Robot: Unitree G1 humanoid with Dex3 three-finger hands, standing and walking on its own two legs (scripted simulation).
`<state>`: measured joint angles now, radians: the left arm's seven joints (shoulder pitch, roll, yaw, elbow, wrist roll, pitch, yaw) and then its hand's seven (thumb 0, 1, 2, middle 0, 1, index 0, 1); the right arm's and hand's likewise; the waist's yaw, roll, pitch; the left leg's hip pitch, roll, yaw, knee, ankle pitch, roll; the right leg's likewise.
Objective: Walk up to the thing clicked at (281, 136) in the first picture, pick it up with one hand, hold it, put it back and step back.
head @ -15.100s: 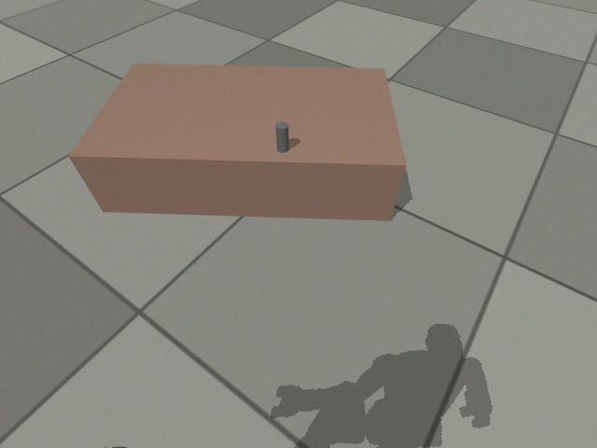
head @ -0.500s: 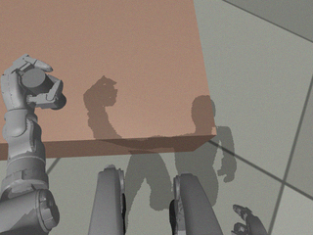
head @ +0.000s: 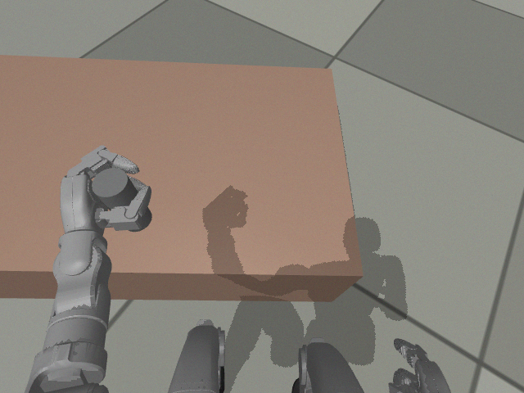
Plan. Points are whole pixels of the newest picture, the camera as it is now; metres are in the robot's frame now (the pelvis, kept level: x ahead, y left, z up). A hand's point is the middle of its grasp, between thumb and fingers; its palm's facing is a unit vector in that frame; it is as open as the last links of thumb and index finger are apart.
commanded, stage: lift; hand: left
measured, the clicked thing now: (125, 202) +0.38 +0.23 +0.02
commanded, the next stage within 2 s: hold in 0.74 s
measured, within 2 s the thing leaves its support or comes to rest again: neither
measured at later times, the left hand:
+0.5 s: hand (135, 184) +0.37 +0.19 +0.09, palm faces +0.21 -0.98 -0.02, open 6.8 cm
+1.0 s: hand (138, 173) +0.37 +0.18 +0.12, palm faces +0.22 -0.97 -0.02, open 6.8 cm
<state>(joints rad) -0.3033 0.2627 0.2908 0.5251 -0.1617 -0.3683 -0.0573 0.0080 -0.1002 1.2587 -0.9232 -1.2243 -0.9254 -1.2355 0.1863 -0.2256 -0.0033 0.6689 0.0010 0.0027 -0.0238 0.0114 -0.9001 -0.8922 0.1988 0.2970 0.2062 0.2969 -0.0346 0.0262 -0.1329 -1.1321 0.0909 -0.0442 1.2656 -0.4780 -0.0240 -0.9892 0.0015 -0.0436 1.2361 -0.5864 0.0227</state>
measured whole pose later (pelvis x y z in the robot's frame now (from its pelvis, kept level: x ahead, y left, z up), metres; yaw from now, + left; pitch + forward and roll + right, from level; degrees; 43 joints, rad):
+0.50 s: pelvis +0.02 -0.01 +0.05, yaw +1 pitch +13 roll -2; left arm -0.19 0.19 0.20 0.47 -0.15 -0.39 0.00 0.01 -0.10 1.26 -0.92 -1.22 -0.93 -1.23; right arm 0.22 -0.22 -0.01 0.66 -0.01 0.01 -0.02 0.01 -0.91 -0.89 0.20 0.30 0.21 0.30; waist -0.03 0.03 -0.09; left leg -0.84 0.08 -0.02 1.03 -0.42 -0.03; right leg -0.71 -0.01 -0.03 1.01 -0.52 0.02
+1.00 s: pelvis +0.03 -0.01 +0.07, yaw +1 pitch +9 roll -1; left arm -0.15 0.17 0.17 0.43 -0.14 -0.36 0.05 0.01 -0.10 1.25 -0.92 -1.22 -0.93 -1.23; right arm 0.22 -0.22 -0.01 0.66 -0.01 0.02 -0.02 0.01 -0.91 -0.90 0.20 0.30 0.21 0.30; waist -0.02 0.02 -0.06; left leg -0.68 0.08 0.00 0.91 -0.38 -0.03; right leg -0.56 -0.01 -0.03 0.89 -0.48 0.02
